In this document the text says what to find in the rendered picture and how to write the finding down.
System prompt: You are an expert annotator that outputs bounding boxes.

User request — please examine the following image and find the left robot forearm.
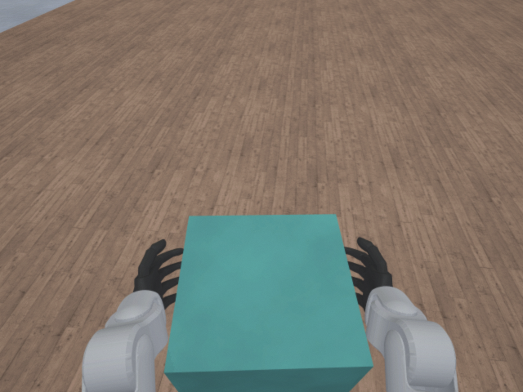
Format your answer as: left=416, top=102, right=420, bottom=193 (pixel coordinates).
left=82, top=290, right=168, bottom=392

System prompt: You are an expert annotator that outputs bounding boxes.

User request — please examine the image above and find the carton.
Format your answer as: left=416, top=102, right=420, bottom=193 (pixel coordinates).
left=164, top=214, right=373, bottom=392

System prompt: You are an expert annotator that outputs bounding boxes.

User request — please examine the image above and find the robot left hand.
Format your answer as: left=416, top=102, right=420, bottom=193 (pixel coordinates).
left=133, top=239, right=184, bottom=309

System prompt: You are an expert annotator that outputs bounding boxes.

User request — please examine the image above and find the right robot forearm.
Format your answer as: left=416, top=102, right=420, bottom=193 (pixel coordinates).
left=364, top=286, right=458, bottom=392

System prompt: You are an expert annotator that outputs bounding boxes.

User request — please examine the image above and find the robot right hand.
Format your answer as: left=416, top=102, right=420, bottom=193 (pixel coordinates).
left=344, top=237, right=393, bottom=312

